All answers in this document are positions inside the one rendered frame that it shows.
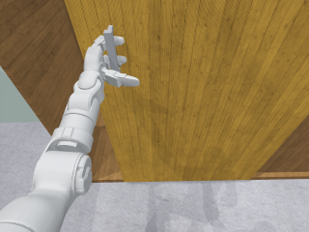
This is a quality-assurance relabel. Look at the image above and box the left robot hand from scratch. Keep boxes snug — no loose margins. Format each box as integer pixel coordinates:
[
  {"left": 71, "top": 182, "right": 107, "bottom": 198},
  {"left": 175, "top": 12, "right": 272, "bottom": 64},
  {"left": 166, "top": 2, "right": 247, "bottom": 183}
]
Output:
[{"left": 83, "top": 35, "right": 140, "bottom": 88}]

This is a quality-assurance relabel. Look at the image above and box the wardrobe door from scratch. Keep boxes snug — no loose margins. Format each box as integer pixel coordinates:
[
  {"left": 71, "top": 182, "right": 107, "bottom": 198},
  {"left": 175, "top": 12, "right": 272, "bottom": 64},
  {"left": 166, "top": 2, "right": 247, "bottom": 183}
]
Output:
[
  {"left": 257, "top": 114, "right": 309, "bottom": 173},
  {"left": 65, "top": 0, "right": 309, "bottom": 183}
]

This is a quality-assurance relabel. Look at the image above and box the handle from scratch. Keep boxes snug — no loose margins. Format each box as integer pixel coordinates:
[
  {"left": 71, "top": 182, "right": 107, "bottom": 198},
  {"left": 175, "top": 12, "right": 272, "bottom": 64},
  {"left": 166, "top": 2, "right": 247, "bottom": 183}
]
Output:
[{"left": 103, "top": 25, "right": 121, "bottom": 73}]

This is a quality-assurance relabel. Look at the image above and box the left robot forearm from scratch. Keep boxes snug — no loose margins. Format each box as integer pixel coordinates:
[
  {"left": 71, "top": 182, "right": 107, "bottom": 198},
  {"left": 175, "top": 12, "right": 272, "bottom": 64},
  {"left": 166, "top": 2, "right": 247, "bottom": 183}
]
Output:
[{"left": 32, "top": 70, "right": 105, "bottom": 188}]

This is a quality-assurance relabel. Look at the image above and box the left robot upper arm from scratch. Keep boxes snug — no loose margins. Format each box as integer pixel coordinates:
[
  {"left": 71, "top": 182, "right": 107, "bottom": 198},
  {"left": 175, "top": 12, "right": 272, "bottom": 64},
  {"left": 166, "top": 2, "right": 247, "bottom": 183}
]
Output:
[{"left": 0, "top": 150, "right": 93, "bottom": 232}]

